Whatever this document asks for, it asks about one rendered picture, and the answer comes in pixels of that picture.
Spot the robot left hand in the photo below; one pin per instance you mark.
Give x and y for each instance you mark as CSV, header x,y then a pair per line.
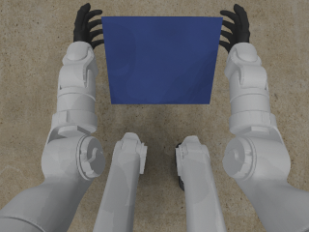
x,y
82,26

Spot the carton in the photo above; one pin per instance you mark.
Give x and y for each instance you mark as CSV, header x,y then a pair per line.
x,y
161,59

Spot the robot right hand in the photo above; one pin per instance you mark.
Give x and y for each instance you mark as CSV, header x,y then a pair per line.
x,y
240,27

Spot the robot right thigh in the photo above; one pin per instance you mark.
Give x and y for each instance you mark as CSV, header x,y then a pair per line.
x,y
202,205

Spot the robot left forearm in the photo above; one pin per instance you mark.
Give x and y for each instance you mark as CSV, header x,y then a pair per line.
x,y
76,94

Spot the robot right forearm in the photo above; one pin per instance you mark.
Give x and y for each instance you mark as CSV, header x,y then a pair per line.
x,y
249,95

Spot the right robot upper arm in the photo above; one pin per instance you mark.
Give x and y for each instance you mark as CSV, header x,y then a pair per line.
x,y
261,168

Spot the left robot upper arm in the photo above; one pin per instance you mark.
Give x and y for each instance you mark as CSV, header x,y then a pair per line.
x,y
69,166

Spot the robot right foot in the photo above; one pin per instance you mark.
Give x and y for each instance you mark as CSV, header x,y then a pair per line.
x,y
180,180

